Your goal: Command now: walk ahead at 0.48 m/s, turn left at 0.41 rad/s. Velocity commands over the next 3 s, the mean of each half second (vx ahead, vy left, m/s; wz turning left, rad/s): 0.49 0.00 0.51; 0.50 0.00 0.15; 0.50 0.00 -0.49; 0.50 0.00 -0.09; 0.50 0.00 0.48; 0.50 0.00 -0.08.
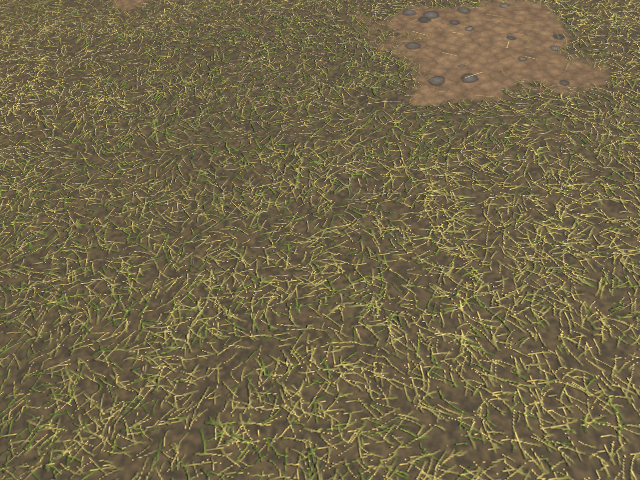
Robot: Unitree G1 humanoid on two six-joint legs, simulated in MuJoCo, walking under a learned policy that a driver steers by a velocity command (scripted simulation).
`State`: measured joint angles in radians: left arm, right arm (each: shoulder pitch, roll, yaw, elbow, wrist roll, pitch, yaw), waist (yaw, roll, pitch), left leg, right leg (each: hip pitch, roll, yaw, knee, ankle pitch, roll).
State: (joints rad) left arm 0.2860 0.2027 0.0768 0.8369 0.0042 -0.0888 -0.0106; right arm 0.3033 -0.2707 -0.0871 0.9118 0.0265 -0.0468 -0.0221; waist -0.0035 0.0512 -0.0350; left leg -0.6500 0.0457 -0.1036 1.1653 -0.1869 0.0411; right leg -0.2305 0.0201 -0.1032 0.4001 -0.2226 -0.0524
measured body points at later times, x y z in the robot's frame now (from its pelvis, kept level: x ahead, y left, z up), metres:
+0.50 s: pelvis +0.26 +0.06 -0.01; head +0.30 +0.07 +0.44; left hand +0.29 +0.35 -0.13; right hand +0.46 -0.16 -0.13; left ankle +0.28 +0.13 -0.74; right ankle +0.21 -0.11 -0.64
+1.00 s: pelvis +0.56 +0.08 +0.00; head +0.59 +0.08 +0.45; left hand +0.56 +0.37 -0.11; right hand +0.76 -0.13 -0.12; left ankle +0.47 +0.21 -0.66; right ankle +0.62 +0.04 -0.74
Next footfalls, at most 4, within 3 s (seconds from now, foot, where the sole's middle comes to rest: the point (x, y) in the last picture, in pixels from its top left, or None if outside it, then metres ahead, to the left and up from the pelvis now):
0.36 left None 0.32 0.14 -0.78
0.82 right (328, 418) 0.65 0.05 -0.78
1.34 left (224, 341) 0.86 0.30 -0.78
1.82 right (335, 255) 1.12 0.02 -0.78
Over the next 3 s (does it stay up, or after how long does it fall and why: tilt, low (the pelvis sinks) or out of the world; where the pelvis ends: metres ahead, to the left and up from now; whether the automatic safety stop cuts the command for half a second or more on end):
stays up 1.62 0.25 -0.02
